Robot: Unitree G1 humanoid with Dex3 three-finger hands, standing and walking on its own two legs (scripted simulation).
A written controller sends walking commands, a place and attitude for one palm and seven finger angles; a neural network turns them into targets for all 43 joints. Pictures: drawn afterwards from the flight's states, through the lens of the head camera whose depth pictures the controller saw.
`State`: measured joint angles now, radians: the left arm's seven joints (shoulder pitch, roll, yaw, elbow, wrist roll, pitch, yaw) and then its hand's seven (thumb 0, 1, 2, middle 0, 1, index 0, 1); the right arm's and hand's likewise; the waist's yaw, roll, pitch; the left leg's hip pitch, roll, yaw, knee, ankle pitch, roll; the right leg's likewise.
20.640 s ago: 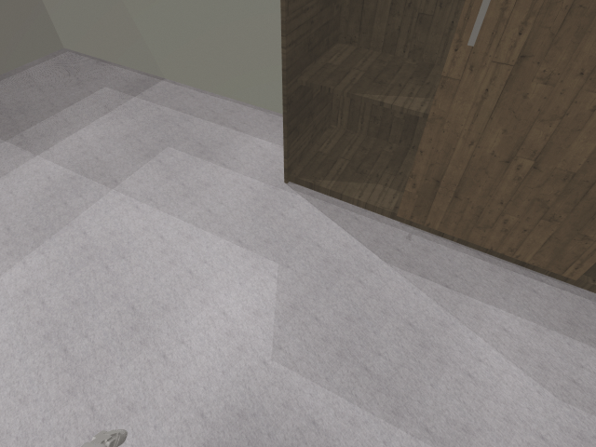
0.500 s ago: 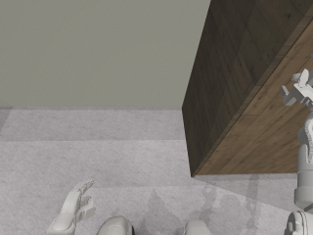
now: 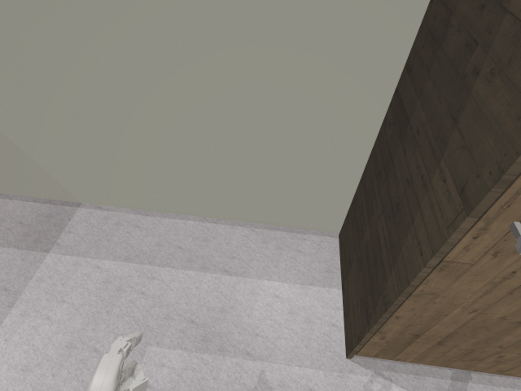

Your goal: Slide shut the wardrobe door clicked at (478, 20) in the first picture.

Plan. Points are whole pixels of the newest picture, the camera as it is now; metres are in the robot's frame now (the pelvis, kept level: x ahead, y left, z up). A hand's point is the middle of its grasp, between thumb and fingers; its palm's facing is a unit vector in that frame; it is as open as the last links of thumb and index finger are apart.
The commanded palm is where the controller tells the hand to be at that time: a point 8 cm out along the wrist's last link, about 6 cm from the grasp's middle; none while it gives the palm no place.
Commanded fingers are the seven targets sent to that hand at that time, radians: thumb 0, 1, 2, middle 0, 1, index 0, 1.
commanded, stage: stop walking and hold the door there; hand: right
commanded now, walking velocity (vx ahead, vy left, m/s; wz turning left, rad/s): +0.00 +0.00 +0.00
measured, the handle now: out of the picture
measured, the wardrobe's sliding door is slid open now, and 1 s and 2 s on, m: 0.00 0.00 0.00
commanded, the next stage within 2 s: loosen the grip on the handle in 2.00 s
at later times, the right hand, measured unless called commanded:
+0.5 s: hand out of the picture +0.32 -0.36 +0.14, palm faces +0.59 +0.76 -0.29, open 6.3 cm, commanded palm +0.27 -0.38 +0.13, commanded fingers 0.00 -0.90 -0.90 0.45 1.40 0.45 1.40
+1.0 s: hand out of the picture +0.32 -0.36 +0.14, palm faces +0.41 +0.89 -0.21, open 6.2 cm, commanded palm +0.28 -0.39 +0.13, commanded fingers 0.00 -0.90 -0.90 0.45 1.40 0.45 1.40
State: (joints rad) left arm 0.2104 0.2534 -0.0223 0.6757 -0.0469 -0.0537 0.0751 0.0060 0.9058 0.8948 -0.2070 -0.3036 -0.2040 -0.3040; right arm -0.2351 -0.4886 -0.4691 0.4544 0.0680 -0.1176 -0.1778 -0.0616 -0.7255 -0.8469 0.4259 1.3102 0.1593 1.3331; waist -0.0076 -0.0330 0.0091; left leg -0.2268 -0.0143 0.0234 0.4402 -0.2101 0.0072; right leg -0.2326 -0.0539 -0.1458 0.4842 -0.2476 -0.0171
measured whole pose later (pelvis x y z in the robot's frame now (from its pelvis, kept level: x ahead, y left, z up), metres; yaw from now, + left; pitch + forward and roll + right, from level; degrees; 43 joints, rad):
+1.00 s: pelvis -0.05 -0.12 -0.02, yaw +0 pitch -1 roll +1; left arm 0.13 0.26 -0.02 0.69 -0.03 -0.02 0.03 0.01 0.90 0.89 -0.21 -0.30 -0.21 -0.30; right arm -0.33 -0.35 -0.25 0.29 0.06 -0.14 -0.16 -0.09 -0.75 -0.83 0.45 1.40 0.19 1.35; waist -0.04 -0.05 0.10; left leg -0.27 0.12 0.14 0.61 -0.29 -0.04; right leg -0.50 0.07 -0.02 1.05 -0.41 0.04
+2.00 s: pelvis -0.03 -0.21 +0.00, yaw -2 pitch +0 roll +0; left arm 0.17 0.24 -0.02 0.66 -0.02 -0.02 0.07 0.01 0.91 0.90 -0.20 -0.30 -0.20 -0.30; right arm -0.23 -0.16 -0.01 0.14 0.07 -0.06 -0.18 -0.01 -0.82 -0.84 0.39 1.40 0.16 1.40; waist -0.03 -0.06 0.01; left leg -0.16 -0.04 0.03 0.42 -0.26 0.03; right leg -0.24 -0.06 -0.02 0.45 -0.20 0.03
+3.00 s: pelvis -0.05 -0.23 -0.01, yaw -1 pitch +0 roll +0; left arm 0.22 0.21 -0.03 0.68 -0.02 -0.11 0.04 0.01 0.91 0.89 -0.21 -0.30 -0.20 -0.30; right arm -0.32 -0.16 -0.04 0.30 0.04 -0.10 -0.17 -0.01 0.55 -0.20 0.32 1.20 0.24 1.15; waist 0.00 -0.02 -0.04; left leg -0.26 0.00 0.00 0.57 -0.31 0.00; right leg -0.32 -0.03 -0.06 0.55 -0.23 0.00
